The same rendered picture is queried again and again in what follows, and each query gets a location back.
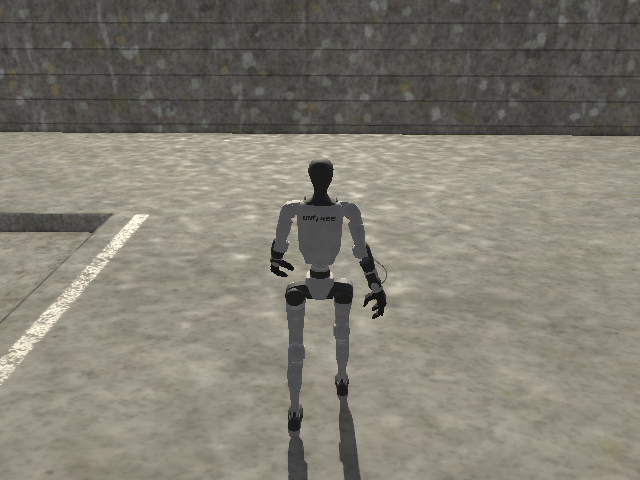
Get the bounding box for left robot hand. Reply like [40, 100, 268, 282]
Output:
[270, 260, 294, 277]

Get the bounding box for robot right upper arm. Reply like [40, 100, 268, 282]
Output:
[341, 201, 368, 259]

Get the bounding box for robot head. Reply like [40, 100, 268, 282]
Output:
[303, 158, 338, 206]

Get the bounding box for robot left upper arm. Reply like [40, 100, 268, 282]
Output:
[273, 200, 300, 253]

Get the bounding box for right robot forearm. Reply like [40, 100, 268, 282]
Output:
[359, 243, 383, 293]

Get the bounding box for left robot forearm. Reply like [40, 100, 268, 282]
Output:
[270, 238, 285, 267]

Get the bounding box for right robot hand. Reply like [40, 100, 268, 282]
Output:
[363, 289, 387, 319]

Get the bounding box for robot right thigh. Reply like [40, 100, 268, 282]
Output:
[333, 278, 353, 340]

